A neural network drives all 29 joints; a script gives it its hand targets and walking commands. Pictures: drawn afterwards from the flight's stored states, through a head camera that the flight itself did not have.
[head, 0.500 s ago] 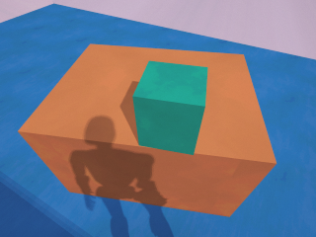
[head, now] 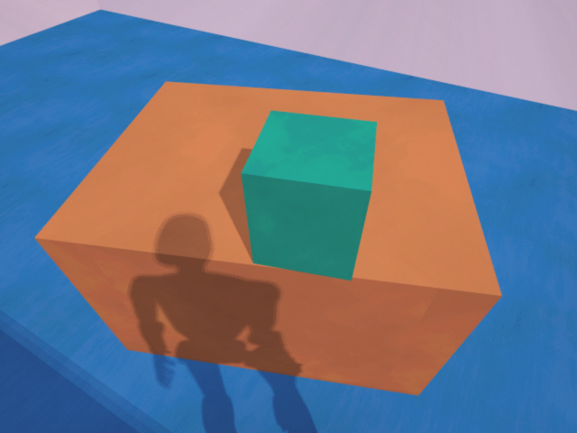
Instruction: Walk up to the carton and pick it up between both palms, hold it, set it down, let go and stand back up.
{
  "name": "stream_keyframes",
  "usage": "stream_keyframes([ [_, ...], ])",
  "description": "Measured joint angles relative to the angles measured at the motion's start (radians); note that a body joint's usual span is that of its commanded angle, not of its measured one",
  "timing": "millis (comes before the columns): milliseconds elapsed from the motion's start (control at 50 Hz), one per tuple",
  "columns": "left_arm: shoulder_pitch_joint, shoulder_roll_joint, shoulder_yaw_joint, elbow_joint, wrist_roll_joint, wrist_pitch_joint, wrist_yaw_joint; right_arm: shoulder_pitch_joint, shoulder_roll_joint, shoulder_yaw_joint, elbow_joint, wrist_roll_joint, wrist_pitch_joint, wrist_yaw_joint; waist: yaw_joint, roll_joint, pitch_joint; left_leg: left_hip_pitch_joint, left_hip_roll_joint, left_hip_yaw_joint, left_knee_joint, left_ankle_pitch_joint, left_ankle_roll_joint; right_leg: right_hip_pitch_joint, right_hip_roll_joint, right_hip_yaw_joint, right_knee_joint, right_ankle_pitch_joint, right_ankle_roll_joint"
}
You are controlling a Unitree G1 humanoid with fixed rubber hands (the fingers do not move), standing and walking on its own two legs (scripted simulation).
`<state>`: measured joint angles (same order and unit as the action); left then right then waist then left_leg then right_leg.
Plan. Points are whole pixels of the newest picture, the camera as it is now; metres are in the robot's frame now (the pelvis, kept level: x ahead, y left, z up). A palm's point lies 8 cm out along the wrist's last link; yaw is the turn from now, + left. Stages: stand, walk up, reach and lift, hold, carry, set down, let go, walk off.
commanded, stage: stand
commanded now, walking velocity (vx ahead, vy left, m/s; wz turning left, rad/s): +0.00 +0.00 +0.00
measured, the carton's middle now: (311, 196) +0.58 -0.01 -0.02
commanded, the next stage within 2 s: walk up in 1.82 s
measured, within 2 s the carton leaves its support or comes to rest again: neither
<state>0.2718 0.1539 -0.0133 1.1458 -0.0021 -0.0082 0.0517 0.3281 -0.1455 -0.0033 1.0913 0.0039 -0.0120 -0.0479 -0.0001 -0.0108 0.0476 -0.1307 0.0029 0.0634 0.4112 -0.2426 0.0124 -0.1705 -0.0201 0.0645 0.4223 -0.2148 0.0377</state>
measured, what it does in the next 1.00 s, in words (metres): stands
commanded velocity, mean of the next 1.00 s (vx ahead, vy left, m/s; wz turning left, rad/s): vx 0.00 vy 0.00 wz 0.00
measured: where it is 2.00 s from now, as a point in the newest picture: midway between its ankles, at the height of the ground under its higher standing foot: outside the picture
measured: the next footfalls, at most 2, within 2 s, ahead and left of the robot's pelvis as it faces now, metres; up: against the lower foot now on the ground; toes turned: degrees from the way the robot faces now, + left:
none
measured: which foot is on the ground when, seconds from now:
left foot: down 0.00-1.00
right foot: down 0.00-1.00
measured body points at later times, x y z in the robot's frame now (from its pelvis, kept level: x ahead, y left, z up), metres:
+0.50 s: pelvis +0.00 -0.01 +0.00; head +0.01 -0.01 +0.45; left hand -0.01 +0.22 -0.16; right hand -0.02 -0.23 -0.16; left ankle -0.01 +0.11 -0.74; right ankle +0.01 -0.14 -0.74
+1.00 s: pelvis +0.01 -0.01 +0.00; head +0.01 -0.01 +0.45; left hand +0.00 +0.22 -0.16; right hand +0.00 -0.24 -0.16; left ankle -0.01 +0.11 -0.74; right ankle +0.01 -0.14 -0.74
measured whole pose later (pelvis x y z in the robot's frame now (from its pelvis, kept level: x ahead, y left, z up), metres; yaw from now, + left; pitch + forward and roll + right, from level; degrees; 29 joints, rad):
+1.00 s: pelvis +0.01 -0.01 +0.00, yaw +1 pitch -2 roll +0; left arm 0.30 0.16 -0.02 1.09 0.00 -0.01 0.05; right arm 0.33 -0.15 0.00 1.06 0.00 -0.01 -0.05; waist 0.00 -0.01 0.04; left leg -0.14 0.01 0.04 0.43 -0.26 -0.01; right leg -0.18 -0.01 0.04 0.45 -0.24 0.02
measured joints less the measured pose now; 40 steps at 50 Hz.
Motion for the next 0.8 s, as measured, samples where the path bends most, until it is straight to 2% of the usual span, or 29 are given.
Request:
stream_keyframes([
  [800, 0.032, 0.006, -0.004, -0.052, 0.003, -0.005, 0.000, 0.007, -0.008, 0.004, -0.026, 0.000, -0.002, 0.002, -0.002, 0.004, -0.006, -0.007, 0.008, -0.015, 0.014, -0.011, -0.014, -0.011, 0.005, -0.015, 0.028, -0.022, -0.012],
])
